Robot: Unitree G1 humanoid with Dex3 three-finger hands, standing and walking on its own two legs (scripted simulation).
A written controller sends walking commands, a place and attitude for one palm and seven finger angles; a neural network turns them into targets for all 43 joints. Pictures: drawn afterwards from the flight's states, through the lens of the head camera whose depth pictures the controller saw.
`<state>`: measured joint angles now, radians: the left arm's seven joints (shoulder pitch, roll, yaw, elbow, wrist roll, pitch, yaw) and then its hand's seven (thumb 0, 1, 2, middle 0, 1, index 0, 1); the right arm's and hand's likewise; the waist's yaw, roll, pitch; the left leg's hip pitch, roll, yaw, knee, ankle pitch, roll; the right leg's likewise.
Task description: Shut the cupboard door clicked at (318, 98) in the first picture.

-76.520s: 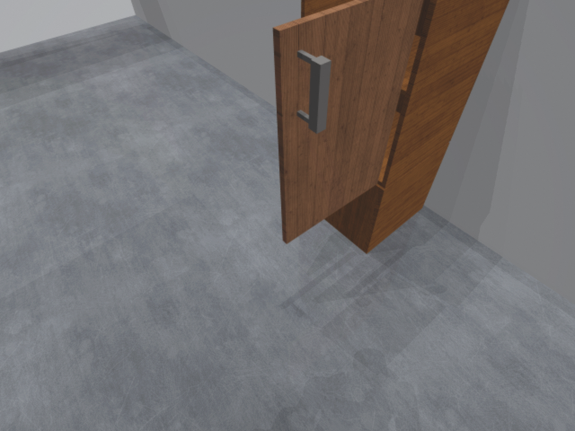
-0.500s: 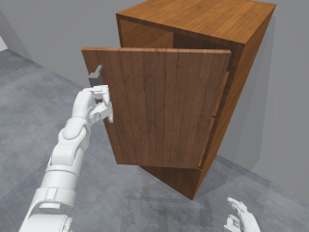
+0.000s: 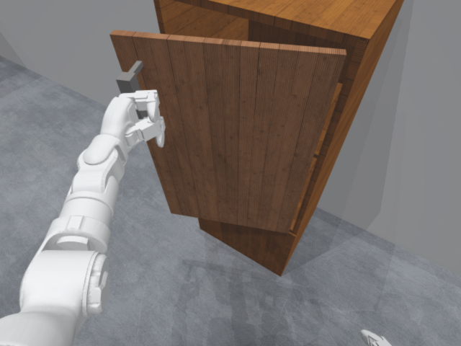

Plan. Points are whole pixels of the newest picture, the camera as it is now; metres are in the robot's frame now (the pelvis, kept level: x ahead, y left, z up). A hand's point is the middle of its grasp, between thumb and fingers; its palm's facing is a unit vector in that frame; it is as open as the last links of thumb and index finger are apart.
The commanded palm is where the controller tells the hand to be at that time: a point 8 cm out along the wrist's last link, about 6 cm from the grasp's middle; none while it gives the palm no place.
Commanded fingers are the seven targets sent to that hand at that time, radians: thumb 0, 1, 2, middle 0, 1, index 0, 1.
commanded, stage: push the door shut along its arc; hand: left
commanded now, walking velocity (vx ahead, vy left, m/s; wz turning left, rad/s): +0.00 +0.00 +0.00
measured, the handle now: (141, 101) +0.53 +0.17 +0.14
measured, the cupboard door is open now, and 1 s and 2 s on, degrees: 21 12 0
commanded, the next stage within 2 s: pull the fist back off the door in 1.22 s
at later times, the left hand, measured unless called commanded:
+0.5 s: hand (186, 99) +0.52 +0.08 +0.15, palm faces -0.32 -0.95 +0.00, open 3.2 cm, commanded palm +0.51 +0.14 +0.15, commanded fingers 0.00 0.90 0.90 -1.30 -1.50 -1.30 -1.50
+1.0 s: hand (195, 94) +0.53 +0.06 +0.16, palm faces -0.40 -0.92 -0.01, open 3.5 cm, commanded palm +0.56 +0.10 +0.15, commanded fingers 0.00 0.90 0.90 -1.30 -1.50 -1.30 -1.50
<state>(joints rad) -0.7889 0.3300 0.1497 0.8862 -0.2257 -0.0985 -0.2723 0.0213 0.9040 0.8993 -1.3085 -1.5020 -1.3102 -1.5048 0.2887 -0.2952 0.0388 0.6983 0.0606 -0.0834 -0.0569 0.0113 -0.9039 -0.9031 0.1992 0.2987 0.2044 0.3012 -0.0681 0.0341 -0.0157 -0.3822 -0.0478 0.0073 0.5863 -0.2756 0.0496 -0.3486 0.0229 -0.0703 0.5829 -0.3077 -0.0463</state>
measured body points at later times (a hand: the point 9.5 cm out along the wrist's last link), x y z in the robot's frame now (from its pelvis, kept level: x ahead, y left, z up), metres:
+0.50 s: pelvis +0.02 +0.01 -0.01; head +0.09 +0.00 +0.44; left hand +0.53 +0.13 +0.16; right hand +0.02 -0.27 -0.13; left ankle +0.01 +0.09 -0.73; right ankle +0.00 -0.09 -0.73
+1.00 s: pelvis +0.01 +0.01 -0.02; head +0.11 +0.01 +0.42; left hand +0.55 +0.12 +0.16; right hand +0.02 -0.27 -0.13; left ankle +0.01 +0.09 -0.73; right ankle +0.00 -0.09 -0.73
